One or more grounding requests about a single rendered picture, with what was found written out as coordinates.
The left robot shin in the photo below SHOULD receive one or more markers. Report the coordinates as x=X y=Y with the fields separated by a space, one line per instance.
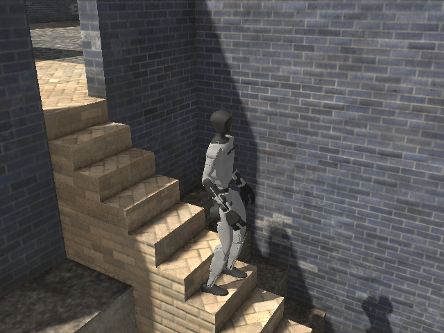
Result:
x=234 y=253

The robot head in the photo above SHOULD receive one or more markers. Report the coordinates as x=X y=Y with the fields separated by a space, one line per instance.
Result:
x=221 y=121

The left robot hand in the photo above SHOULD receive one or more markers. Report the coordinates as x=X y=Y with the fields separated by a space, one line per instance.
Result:
x=245 y=191

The robot left forearm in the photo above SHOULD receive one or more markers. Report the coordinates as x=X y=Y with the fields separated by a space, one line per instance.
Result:
x=237 y=178

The right robot hand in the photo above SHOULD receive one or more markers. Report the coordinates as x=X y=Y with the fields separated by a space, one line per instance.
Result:
x=232 y=218

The robot right forearm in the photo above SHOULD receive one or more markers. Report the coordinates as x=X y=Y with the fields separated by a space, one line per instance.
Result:
x=208 y=184

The robot right upper arm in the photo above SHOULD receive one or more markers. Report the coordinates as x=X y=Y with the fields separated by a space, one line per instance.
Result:
x=212 y=155

